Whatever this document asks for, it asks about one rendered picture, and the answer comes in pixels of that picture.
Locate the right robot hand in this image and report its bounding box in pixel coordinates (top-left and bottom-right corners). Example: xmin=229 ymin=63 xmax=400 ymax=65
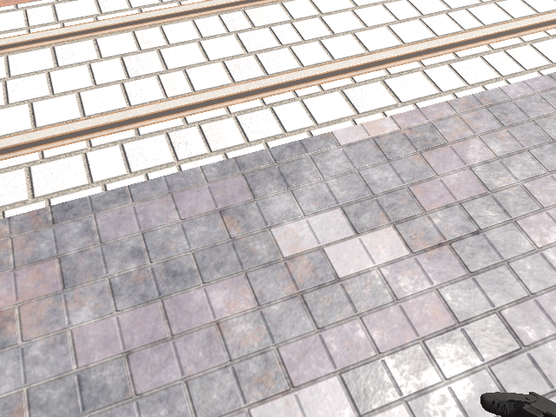
xmin=480 ymin=392 xmax=556 ymax=417

